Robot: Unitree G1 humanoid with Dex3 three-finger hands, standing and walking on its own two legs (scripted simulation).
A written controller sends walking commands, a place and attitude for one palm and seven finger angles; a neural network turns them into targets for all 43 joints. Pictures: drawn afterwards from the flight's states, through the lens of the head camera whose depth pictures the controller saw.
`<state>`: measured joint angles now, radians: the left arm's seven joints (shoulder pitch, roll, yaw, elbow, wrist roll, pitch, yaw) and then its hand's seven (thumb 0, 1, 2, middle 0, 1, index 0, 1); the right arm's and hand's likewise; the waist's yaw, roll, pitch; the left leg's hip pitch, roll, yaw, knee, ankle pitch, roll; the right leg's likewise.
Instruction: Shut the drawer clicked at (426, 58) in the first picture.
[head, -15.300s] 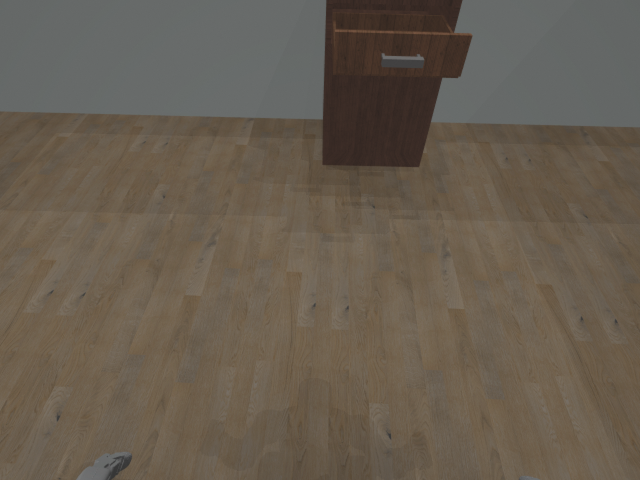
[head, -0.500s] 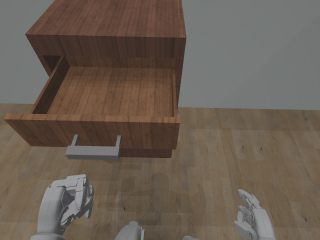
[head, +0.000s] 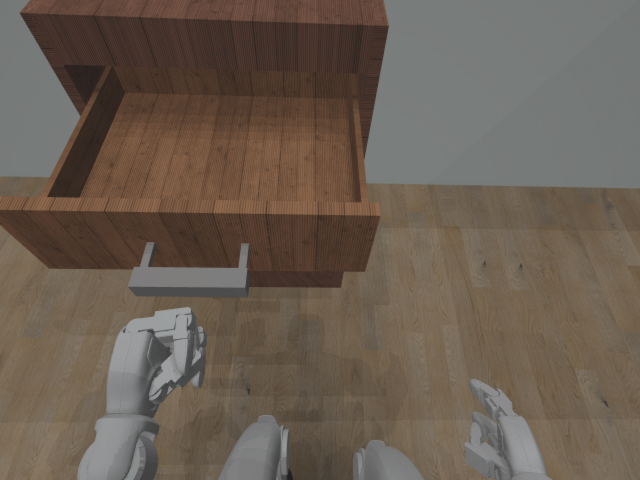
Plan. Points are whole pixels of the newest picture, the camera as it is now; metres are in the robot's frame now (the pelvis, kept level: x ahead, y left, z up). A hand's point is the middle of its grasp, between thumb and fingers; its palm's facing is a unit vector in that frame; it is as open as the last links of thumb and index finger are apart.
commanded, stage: bring the fist close to the handle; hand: left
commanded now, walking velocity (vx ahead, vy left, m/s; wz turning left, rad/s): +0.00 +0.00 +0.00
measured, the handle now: (194, 266) +0.37 +0.18 +0.02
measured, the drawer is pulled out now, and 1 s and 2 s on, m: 0.28 0.27 0.15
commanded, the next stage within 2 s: push the drawer shut in 0.54 s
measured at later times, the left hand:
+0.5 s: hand (212, 356) +0.26 +0.14 +0.02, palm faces +0.01 -1.00 +0.00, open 3.3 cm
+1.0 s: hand (213, 323) +0.29 +0.14 +0.03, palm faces +0.04 -1.00 -0.04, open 3.2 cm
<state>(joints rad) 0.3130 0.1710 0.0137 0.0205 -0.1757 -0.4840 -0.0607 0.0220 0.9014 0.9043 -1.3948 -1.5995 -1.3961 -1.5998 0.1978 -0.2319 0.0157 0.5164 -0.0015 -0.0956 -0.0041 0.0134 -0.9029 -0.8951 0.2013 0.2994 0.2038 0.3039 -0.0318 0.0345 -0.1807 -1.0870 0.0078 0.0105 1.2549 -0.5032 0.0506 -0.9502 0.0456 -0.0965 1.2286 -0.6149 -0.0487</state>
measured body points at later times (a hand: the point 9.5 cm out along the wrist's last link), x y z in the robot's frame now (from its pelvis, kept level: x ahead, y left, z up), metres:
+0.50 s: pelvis -0.01 +0.01 -0.01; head +0.08 +0.03 +0.44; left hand +0.25 +0.19 +0.02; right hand +0.17 -0.22 -0.09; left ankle +0.05 +0.09 -0.63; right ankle -0.01 -0.10 -0.63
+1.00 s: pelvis +0.00 -0.01 -0.01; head +0.09 +0.01 +0.43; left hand +0.29 +0.20 +0.03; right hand +0.17 -0.24 -0.11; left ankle +0.05 +0.09 -0.63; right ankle -0.01 -0.10 -0.63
